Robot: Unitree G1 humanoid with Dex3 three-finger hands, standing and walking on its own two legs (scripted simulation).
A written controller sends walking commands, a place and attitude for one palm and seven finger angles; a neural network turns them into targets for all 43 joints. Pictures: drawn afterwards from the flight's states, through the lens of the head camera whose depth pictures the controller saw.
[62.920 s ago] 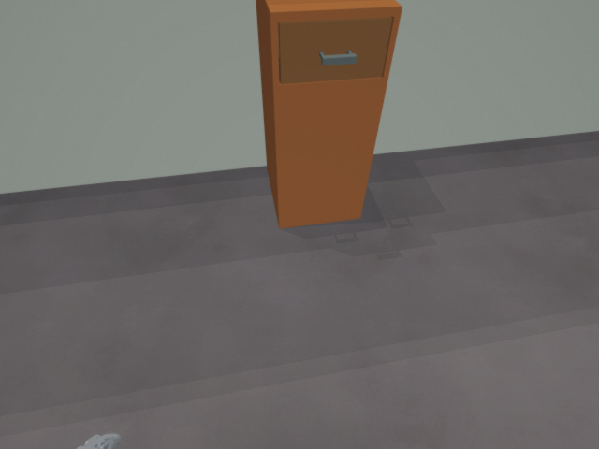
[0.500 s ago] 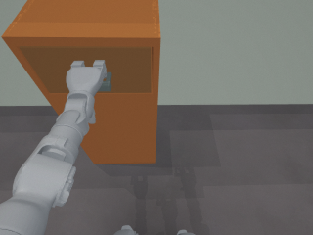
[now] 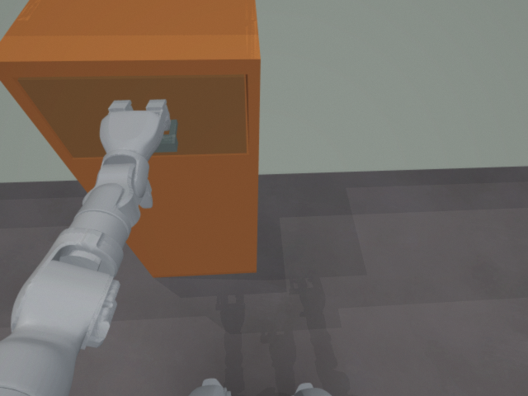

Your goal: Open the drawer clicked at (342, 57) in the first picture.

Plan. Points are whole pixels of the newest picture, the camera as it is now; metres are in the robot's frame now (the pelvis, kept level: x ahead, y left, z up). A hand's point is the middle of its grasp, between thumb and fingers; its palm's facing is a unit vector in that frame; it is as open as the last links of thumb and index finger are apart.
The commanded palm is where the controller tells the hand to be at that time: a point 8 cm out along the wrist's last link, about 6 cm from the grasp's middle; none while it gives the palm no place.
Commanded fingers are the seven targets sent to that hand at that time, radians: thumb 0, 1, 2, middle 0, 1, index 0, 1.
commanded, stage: lift the fingers back up to retry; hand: left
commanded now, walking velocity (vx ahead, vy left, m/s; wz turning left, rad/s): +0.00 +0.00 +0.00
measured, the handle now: (146, 134) +0.54 +0.18 +0.06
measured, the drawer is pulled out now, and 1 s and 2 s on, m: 0.00 0.00 0.00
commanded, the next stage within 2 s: re-aim the fingers above the handle in 0.80 s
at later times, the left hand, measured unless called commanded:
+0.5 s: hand (141, 154) +0.49 +0.18 +0.06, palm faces -0.08 -0.04 -1.00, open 13.8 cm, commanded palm +0.47 +0.18 +0.16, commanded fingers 0.00 -0.50 0.30 -0.30 -1.20 -0.30 -1.20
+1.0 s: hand (137, 139) +0.47 +0.17 +0.12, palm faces -0.13 -0.04 -0.99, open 13.8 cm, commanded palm +0.46 +0.18 +0.17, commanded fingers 0.00 -0.50 0.30 -0.30 -1.20 -0.30 -1.20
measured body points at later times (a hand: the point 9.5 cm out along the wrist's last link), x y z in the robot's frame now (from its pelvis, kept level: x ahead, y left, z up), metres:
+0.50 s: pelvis +0.03 +0.00 +0.02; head +0.10 -0.01 +0.46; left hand +0.49 +0.18 +0.12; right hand +0.07 -0.27 -0.12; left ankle +0.03 +0.10 -0.70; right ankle -0.01 -0.12 -0.70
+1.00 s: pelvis +0.03 -0.03 +0.03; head +0.06 -0.05 +0.48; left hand +0.47 +0.17 +0.17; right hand +0.18 -0.28 -0.09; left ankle +0.03 +0.10 -0.70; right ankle -0.01 -0.12 -0.70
